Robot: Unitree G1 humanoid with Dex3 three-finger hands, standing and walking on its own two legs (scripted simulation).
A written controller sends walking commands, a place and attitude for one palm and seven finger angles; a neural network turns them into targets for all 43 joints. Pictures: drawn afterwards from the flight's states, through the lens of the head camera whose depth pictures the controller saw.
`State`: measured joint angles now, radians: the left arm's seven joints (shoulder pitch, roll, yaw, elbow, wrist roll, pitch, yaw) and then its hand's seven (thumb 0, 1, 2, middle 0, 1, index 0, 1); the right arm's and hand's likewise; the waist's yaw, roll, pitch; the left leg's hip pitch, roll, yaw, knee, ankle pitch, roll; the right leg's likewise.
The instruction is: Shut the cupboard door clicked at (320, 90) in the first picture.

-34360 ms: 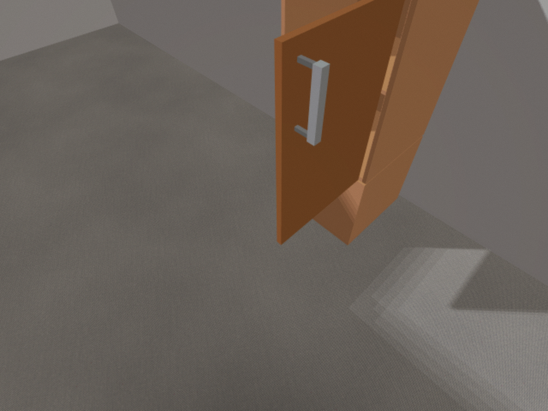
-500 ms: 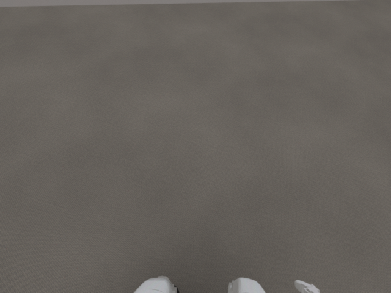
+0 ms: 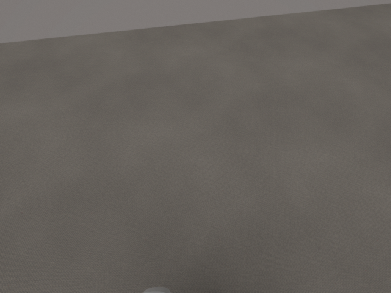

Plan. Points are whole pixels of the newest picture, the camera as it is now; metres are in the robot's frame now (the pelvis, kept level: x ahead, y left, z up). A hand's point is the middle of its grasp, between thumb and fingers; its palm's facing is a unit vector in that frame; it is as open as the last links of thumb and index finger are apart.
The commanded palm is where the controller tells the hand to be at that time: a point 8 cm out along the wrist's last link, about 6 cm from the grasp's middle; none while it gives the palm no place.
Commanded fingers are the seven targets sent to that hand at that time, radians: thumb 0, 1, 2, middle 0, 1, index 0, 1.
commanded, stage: turn to face it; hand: left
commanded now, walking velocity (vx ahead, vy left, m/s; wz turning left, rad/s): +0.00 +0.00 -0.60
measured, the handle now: out of the picture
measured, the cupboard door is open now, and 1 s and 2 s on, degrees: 57 57 57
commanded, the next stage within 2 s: none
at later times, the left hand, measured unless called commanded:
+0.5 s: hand (122, 256) +0.22 +0.20 -0.16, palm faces -0.26 -0.94 -0.23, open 7.4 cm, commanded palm none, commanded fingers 0.00 0.90 0.90 -0.20 -0.30 -0.20 -0.30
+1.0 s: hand (149, 229) +0.29 +0.14 -0.18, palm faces -0.54 -0.82 -0.18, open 7.4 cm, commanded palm none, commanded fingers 0.00 0.90 0.90 -0.20 -0.30 -0.20 -0.30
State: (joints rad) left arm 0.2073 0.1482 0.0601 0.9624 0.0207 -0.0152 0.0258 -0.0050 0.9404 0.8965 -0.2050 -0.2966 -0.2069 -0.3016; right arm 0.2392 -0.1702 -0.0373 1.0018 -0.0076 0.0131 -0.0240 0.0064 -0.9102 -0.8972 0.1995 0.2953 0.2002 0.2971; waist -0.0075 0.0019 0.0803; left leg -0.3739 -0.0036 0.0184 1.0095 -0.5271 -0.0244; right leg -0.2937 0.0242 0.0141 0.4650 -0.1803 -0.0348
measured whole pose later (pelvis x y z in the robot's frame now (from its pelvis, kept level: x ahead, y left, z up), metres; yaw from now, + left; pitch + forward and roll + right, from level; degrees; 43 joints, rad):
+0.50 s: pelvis +0.06 +0.02 +0.00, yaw -18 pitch +0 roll -2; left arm 0.16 0.25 0.08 0.90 0.02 0.06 -0.03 0.01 0.91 0.90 -0.20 -0.30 -0.20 -0.30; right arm 0.22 -0.21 -0.04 0.90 -0.03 0.02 -0.02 0.00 -0.90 -0.90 0.20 0.30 0.20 0.30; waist 0.00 0.02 0.07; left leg -0.21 0.14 0.17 0.54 -0.32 -0.02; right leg -0.32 -0.01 -0.07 0.70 -0.39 0.03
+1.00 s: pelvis +0.10 +0.02 +0.00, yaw -35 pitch +1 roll -2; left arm 0.16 0.26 0.08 0.91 0.02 0.08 -0.04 0.01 0.91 0.90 -0.20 -0.30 -0.20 -0.30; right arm 0.24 -0.20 -0.01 0.88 -0.03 0.01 -0.03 0.00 -0.91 -0.90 0.20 0.30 0.20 0.30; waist 0.00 -0.04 0.10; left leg -0.28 0.10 0.12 0.56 -0.28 0.00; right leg -0.43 0.00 -0.01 1.03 -0.50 0.04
